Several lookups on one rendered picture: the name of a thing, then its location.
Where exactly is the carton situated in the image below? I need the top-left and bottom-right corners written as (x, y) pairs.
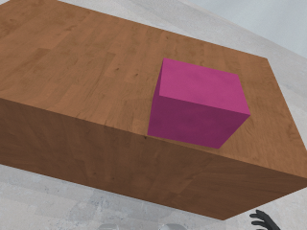
top-left (147, 57), bottom-right (250, 149)

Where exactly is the robot right hand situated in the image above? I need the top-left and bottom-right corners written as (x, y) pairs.
top-left (249, 209), bottom-right (281, 230)

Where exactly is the pedestal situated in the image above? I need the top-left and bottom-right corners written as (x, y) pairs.
top-left (0, 0), bottom-right (307, 220)

